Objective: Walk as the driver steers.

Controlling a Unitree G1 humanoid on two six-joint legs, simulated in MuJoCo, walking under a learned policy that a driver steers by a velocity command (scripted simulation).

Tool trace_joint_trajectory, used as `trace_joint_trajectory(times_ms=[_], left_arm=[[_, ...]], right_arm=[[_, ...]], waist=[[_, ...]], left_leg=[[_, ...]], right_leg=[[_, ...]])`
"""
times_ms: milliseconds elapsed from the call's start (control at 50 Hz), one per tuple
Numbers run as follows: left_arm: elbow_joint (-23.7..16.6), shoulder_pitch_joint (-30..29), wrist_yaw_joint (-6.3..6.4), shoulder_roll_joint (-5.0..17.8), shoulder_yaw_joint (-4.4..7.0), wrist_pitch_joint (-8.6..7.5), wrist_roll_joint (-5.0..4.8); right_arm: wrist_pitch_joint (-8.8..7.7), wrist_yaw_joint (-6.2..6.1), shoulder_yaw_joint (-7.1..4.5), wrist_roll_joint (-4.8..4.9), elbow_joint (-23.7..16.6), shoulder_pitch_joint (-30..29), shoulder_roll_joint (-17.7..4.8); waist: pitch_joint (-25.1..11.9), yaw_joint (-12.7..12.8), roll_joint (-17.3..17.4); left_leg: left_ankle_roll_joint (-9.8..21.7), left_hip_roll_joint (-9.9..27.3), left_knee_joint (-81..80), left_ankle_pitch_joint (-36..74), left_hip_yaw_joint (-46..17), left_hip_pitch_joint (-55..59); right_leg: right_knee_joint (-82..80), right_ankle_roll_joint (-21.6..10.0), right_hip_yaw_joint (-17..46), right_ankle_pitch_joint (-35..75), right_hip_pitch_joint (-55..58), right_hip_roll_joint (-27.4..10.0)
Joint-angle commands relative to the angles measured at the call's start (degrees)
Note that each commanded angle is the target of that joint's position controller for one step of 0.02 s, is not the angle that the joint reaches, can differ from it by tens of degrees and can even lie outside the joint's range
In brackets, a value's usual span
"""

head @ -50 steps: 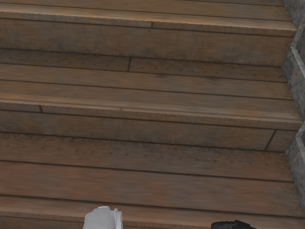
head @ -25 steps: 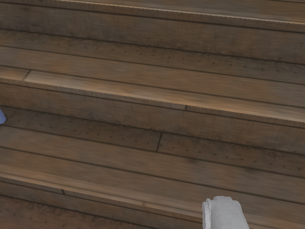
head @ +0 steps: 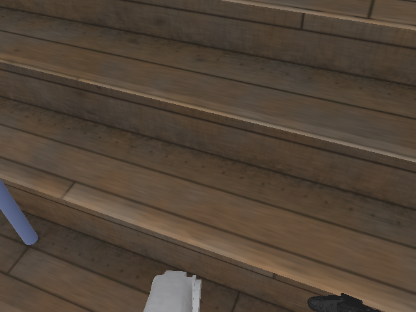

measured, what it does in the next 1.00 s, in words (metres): climbs, turning right: left foot 0.17 m higher, then right foot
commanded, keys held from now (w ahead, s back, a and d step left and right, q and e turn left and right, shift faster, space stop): e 0.56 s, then no key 0.44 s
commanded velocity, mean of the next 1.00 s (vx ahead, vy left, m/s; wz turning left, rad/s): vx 0.05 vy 0.00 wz -0.39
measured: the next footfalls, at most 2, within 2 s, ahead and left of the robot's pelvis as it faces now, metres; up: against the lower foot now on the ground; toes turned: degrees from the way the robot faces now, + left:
left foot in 0.20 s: +0.32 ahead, +0.12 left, +0.17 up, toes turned -19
right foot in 0.70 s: +0.25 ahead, -0.11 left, +0.17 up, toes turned -24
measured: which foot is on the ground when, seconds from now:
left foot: up 0.00-0.18, down 0.20-1.00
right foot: down 0.00-0.22, up 0.24-0.68, down 0.70-1.00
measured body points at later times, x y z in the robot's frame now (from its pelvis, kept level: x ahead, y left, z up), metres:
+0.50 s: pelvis +0.19 +0.06 +0.15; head +0.20 +0.05 +0.60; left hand +0.41 +0.25 +0.04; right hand +0.25 -0.22 +0.03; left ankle +0.29 +0.12 -0.56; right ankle +0.18 -0.09 -0.44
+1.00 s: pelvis +0.23 +0.03 +0.16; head +0.25 +0.03 +0.61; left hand +0.50 +0.14 +0.07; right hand +0.31 -0.24 +0.06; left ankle +0.28 +0.13 -0.56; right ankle +0.21 -0.09 -0.56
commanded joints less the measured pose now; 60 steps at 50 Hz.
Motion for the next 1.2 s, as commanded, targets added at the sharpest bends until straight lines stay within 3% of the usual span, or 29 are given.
trace_joint_trajectory(times_ms=[20, 60, 100, 120, 140, 160, 200, 220, 240, 260, 280, 320, 340, 380, 420, 460, 480, 560, 620, 700, 720, 740, 760, 800, 860, 920, 960, 1060, 1200], left_arm=[[2.27, 10.54, -0.51, 4.33, 0.17, 0.28, -0.19], [-0.32, 7.11, -2.89, 4.13, -0.06, 0.95, -0.7], [-0.73, 4.29, -4.75, 4.09, -0.46, 0.81, -2.67], [-3.44, 1.06, -4.14, 4.9, -0.2, -0.73, -5.33], [-3.5, 2.98, -3.84, 7.3, 0.1, -2.15, -5.85], [-4.29, 3.2, -3.62, 13.04, 2.37, -2.79, -6.96], [-5.81, -0.67, -3.83, 14.37, 5.14, -2.45, -6.01], [-8.9, 7.99, -2.69, 4.67, 2.96, -3.13, -3.14], [-10.7, 1.07, -3.39, 3.41, 3.87, -1.54, -5.49], [-10.37, -5.55, -4.11, 4.92, 5.16, 0.09, -6.6], [-10.84, -7.29, -3.53, 4.58, 5.72, 0.79, -6.77], [-10.26, -9.22, -1.63, 2.73, 4.29, 1.53, -3.91], [-10.79, -13.65, -0.87, 1.4, 3.78, 1.93, -3.0], [-9.43, -15.04, -1.37, -0.35, 2.57, 2.21, -4.19], [-10.47, -19.32, -2.05, 4.46, 3.29, 1.21, -4.37], [-11.43, -21.38, -2.91, 8.84, 4.12, 0.65, -3.92], [-12.99, -24.38, -3.64, 9.99, 4.34, 0.88, -4.6], [-15.31, -30.21, -3.35, 11.11, 4.53, 0.5, -3.15], [-17.0, -31.67, -2.92, 11.03, 4.04, 0.91, -4.45], [-16.36, -29.66, -2.25, 12.37, 5.84, -0.25, -6.66], [-17.42, -30.66, -1.45, 13.48, 6.34, -0.99, -5.33], [-19.26, -33.19, 0.04, 20.53, 8.08, -1.43, -7.23], [-18.28, -30.28, 0.06, 18.37, 8.03, -1.2, -6.96], [-19.29, -35.07, -0.53, 13.61, 6.57, -1.64, -5.81], [-22.98, -39.59, 1.3, 12.97, 5.49, -1.97, -6.61], [-24.24, -43.14, -0.15, 10.84, 4.39, 0.08, -7.07], [-21.1, -30.48, -3.36, 6.33, 4.02, 1.67, -5.44], [-21.54, -33.55, -2.68, 9.33, 4.25, 0.82, -5.43], [-22.14, -32.91, -1.41, 8.51, 4.13, 0.48, -5.82]], right_arm=[[-0.37, -0.4, 1.16, -1.14, -6.31, -10.43, 0.35], [1.93, 0.1, 1.28, -1.99, -9.55, -19.48, 0.74], [5.03, 0.73, 0.95, -1.97, -12.77, -27.64, 1.62], [4.45, 0.57, -0.49, -2.23, -11.47, -22.82, 0.13], [4.02, -0.18, -1.69, -1.38, -11.11, -21.96, -2.22], [3.78, -0.67, -2.02, -1.18, -9.41, -20.22, -4.09], [2.98, -2.89, -4.05, 1.19, -5.22, -5.38, -6.43], [2.4, -3.17, -4.51, 1.48, -5.05, 2.98, -7.67], [2.9, -3.0, -5.42, -2.72, -3.47, 16.01, -9.64], [0.77, -3.19, -6.63, -3.0, -0.99, 15.15, -11.71], [-0.9, -3.46, -6.62, -0.83, -0.09, 7.35, -11.53], [-1.95, -2.98, -4.35, 1.01, 1.85, -2.24, -0.53], [-2.15, -3.51, -3.72, 1.44, 2.09, -4.53, 2.71], [-2.83, -5.58, -4.6, 1.65, 2.28, -7.16, 1.84], [-3.04, -5.91, -5.7, -0.26, 2.87, -4.45, -2.88], [-2.93, -5.78, -6.78, -1.6, 0.74, -6.38, -6.15], [-2.64, -4.83, -7.44, -1.07, 1.23, -5.42, -8.13], [-4.94, -4.41, -8.37, 0.68, 2.06, -3.9, -11.33], [-5.87, -3.19, -8.08, -0.13, 2.98, -3.59, -9.75], [-3.11, -1.74, -5.65, 2.29, 3.19, -4.34, -5.93], [-2.7, -1.54, -5.41, 1.57, 4.41, 1.89, -3.69], [-3.49, -2.22, -5.8, 1.38, 0.7, 2.7, -5.42], [-3.98, -2.3, -5.83, 1.95, -0.34, -1.78, -7.33], [-3.24, -1.56, -5.35, 2.17, -0.22, -1.58, -5.48], [-3.2, -1.92, -5.42, 0.74, -2.18, -2.55, -6.11], [-3.6, -0.15, -4.99, 2.84, -0.86, 4.3, -3.01], [-4.28, 1.19, -3.78, 3.64, -1.76, 0.98, -5.06], [-2.33, 2.66, -3.77, 1.06, -1.36, 1.02, -5.04], [-1.96, 2.18, -3.73, 1.29, -1.75, 3.42, -4.62]], waist=[[6.03, -1.54, -3.39], [5.75, -1.79, -5.77], [5.24, -3.59, -6.46], [2.58, -7.34, -8.73], [-2.41, -7.87, -9.22], [-3.17, -7.45, -10.0], [-13.39, -11.5, -11.55], [-34.27, -9.69, 9.75], [-34.7, -16.66, 21.93], [-20.0, -16.91, 13.15], [-10.71, -13.09, 7.73], [-5.91, -6.6, -4.85], [-3.37, -4.61, -6.35], [-4.06, -3.19, -1.96], [-5.47, -3.14, -4.59], [-6.14, -3.85, -0.7], [-4.9, -3.92, 0.68], [0.38, -4.2, 2.8], [-1.27, -6.37, 2.5], [-0.59, -4.76, -3.15], [-1.32, -7.99, -4.63], [-3.21, -8.84, -16.18], [-2.65, -5.39, -12.22], [-4.06, -6.95, -9.48], [-4.3, -8.88, -2.35], [-1.92, -13.21, -0.09], [-1.94, -4.64, 3.41], [-1.4, -6.98, 1.69], [-1.63, -7.14, 1.19]], left_leg=[[1.31, 2.65, -3.58, 3.56, 2.28, -21.98], [1.37, 4.04, -15.43, 13.45, 9.62, 0.3], [0.18, 2.2, -19.55, 2.13, 9.46, 18.53], [-0.52, -0.69, -27.28, -1.76, 12.04, 27.93], [-1.26, -3.46, -33.77, -3.49, 13.05, 33.78], [-2.12, -5.38, -45.81, -7.51, 12.89, 33.84], [2.09, -3.54, -56.86, 12.04, 3.72, 56.43], [17.34, 11.26, -63.77, 35.54, -21.83, 85.75], [22.49, 22.9, -83.26, 22.25, -48.34, 86.92], [16.89, 20.28, -88.08, 2.28, -47.26, 71.52], [13.42, 18.27, -87.67, -7.5, -37.79, 59.91], [7.77, 16.03, -85.58, -9.52, -17.99, 50.63], [6.43, 14.51, -87.23, -7.72, -13.26, 45.89], [5.3, 11.74, -89.31, 0.58, -6.52, 45.01], [4.03, 10.23, -90.67, 0.18, -0.3, 47.6], [3.36, 9.66, -92.0, 0.01, 4.2, 49.62], [4.2, 11.0, -96.74, -2.0, 6.33, 53.49], [3.72, 14.43, -100.14, -0.81, 7.85, 59.17], [4.44, 16.18, -96.51, 1.79, 7.54, 64.87], [1.38, 11.83, -86.78, -6.3, 9.94, 64.41], [-1.67, 8.37, -79.77, -7.31, 12.98, 62.4], [-6.55, 1.84, -73.99, -7.97, 15.69, 52.35], [-8.64, 0.46, -68.73, -7.78, 12.84, 48.57], [-10.58, 2.73, -59.25, -10.28, 5.17, 46.13], [-10.91, 2.85, -56.59, -13.21, -0.18, 46.3], [-9.01, -0.16, -81.46, 2.19, 4.54, 63.69], [-2.77, 1.61, -81.13, 16.78, 0.53, 68.89], [-2.66, 2.31, -82.65, 8.18, -0.9, 67.07], [-1.88, 2.83, -83.95, 9.39, -1.46, 68.33]], right_leg=[[-9.13, -10.52, 18.39, 23.77, 15.91, -13.92], [-18.03, -10.91, 15.57, 24.29, -5.79, -12.23], [-24.51, -10.7, 13.99, 26.87, -17.21, -14.22], [-20.76, -7.89, 10.48, 50.06, -12.89, -12.95], [-17.77, -6.66, 10.12, 70.03, -5.73, -13.31], [-15.19, -5.38, 11.09, 86.33, 6.6, -14.53], [-0.69, 0.17, 8.88, 91.13, 10.18, -13.58], [14.91, 3.48, 9.29, 48.62, -8.74, -4.53], [44.06, 5.51, 14.83, -1.88, -23.67, 5.24], [64.14, 4.3, 19.36, 6.34, -31.88, 2.77], [69.32, 4.23, 14.95, 9.83, -35.47, 0.35], [66.37, 2.46, 8.83, 9.85, -33.18, -5.34], [62.3, 2.2, 8.04, 4.78, -31.17, -7.47], [65.13, 1.21, 7.63, 4.84, -31.76, -6.99], [57.9, 3.76, 7.3, 12.19, -32.76, -6.58], [58.2, 5.54, 7.49, 15.52, -31.7, -5.03], [50.88, 6.32, 3.42, 7.44, -32.36, -5.29], [33.81, 5.55, 2.04, 4.46, -26.4, -9.23], [24.1, 4.21, 2.89, 3.57, -21.01, -10.05], [-4.49, 1.78, -4.19, 13.89, -6.41, -4.45], [-5.36, -1.95, 0.63, 19.87, -2.09, -5.4], [-8.45, -11.36, 17.86, 15.26, 1.08, -14.39], [-10.34, -11.98, 22.07, 8.3, 3.15, -15.87], [-8.33, -8.24, 19.49, 7.78, 2.48, -15.31], [-4.82, -9.57, 17.07, 25.1, 1.01, -16.75], [-2.69, -6.21, 9.39, 13.84, -9.56, -10.82], [-3.15, -0.13, 3.3, 2.76, -12.81, -6.44], [-0.15, 1.65, -1.42, 7.66, -10.38, -4.59], [-0.77, 2.12, -0.76, 9.67, -9.88, -5.35]])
